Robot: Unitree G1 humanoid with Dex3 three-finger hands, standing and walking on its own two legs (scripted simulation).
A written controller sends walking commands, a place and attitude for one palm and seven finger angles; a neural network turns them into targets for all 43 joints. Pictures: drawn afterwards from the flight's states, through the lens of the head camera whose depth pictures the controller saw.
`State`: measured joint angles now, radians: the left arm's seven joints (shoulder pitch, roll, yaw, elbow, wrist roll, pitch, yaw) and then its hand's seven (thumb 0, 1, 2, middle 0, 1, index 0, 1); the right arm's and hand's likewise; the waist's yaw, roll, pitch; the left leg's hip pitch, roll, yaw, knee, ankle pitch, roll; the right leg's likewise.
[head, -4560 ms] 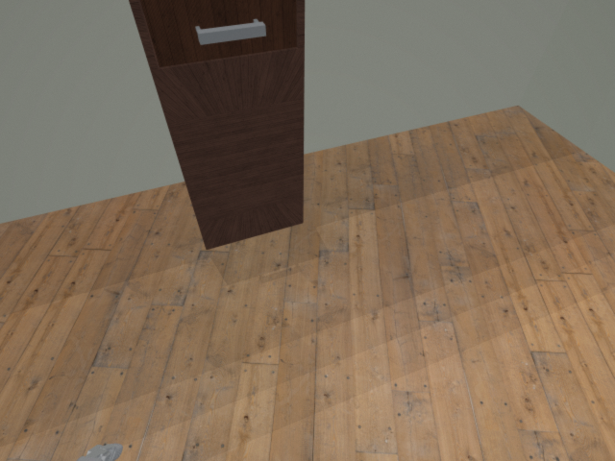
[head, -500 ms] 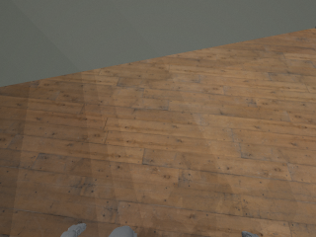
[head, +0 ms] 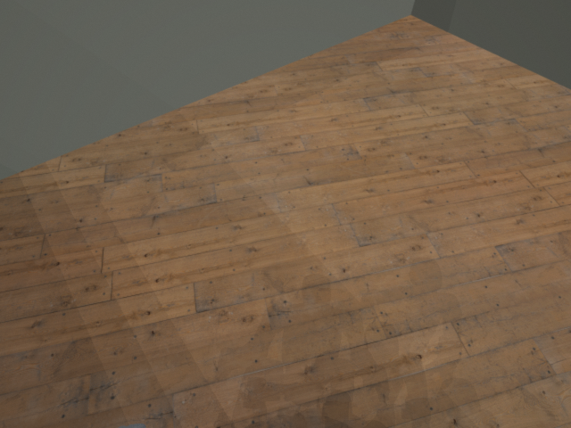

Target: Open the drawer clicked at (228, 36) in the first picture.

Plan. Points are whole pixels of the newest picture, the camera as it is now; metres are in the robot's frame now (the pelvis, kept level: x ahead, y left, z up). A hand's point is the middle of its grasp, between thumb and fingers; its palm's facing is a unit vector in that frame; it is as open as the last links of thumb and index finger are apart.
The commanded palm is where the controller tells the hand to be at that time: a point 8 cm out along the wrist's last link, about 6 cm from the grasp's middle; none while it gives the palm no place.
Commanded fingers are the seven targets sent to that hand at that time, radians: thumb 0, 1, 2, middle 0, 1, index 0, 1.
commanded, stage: walk to a spot facing it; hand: left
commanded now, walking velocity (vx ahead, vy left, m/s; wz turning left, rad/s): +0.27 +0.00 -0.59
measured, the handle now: out of the picture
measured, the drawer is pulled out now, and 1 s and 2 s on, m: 0.00 0.00 0.00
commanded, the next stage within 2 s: turn to face it in 0.28 s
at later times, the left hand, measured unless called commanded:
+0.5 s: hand (176, 420) +0.15 +0.19 -0.19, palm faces -0.10 -0.98 -0.18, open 7.4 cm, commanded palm none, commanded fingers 0.00 0.90 0.90 -0.20 -0.30 -0.20 -0.30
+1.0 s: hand (210, 316) +0.31 +0.15 -0.14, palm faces +0.08 -0.96 -0.25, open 7.3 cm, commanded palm none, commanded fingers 0.00 0.90 0.90 -0.20 -0.30 -0.20 -0.30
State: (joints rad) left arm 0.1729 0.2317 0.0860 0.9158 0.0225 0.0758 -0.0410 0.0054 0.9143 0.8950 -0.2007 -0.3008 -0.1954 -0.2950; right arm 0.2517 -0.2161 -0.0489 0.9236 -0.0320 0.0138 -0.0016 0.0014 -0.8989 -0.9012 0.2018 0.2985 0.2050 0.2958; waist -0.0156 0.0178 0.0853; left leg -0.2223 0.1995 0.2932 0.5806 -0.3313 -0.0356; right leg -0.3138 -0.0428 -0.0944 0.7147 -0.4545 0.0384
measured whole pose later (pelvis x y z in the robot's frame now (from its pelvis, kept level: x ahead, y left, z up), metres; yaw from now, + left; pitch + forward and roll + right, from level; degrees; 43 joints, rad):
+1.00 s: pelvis +0.19 -0.04 +0.00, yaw +5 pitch +0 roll +1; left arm 0.12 0.16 0.04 0.90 0.02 0.01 0.03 0.00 0.91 0.89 -0.20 -0.30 -0.20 -0.30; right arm 0.27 -0.22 -0.09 0.99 -0.02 0.07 0.01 0.00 -0.91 -0.90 0.20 0.30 0.20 0.30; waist -0.05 0.04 0.06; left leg -0.45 -0.03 -0.01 0.93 -0.46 -0.02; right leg -0.27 -0.05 -0.10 0.56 -0.28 -0.02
